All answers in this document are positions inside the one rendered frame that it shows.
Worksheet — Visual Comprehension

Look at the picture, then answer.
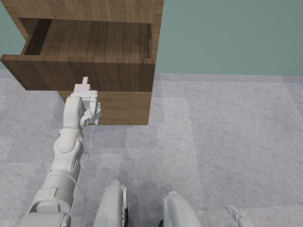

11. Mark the handle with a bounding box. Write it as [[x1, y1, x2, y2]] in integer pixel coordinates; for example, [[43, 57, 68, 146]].
[[73, 77, 92, 103]]

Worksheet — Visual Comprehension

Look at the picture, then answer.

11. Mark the robot left forearm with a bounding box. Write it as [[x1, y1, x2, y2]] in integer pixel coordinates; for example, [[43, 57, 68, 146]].
[[18, 128, 84, 227]]

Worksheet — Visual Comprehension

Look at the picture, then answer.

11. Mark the robot right shin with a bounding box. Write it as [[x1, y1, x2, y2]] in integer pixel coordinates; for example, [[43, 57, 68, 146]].
[[163, 191, 177, 227]]

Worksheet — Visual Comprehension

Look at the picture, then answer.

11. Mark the left robot thigh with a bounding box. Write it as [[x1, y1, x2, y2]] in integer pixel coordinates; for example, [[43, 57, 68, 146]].
[[93, 183, 127, 227]]

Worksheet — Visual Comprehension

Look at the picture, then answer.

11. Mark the drawer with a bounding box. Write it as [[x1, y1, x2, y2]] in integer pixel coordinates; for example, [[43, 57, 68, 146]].
[[0, 18, 156, 92]]

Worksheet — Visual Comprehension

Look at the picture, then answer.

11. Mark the left robot upper arm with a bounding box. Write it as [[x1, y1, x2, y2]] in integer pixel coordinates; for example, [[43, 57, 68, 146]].
[[20, 212, 71, 227]]

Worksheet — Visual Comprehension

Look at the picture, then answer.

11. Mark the cabinet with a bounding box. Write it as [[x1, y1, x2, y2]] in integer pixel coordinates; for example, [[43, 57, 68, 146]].
[[0, 0, 164, 126]]

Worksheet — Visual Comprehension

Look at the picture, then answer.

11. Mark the right robot hand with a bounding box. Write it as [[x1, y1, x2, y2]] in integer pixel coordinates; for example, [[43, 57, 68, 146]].
[[225, 204, 256, 227]]

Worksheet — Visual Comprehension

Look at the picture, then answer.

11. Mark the left robot hand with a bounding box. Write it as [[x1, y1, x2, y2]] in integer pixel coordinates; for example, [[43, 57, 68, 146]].
[[62, 90, 102, 131]]

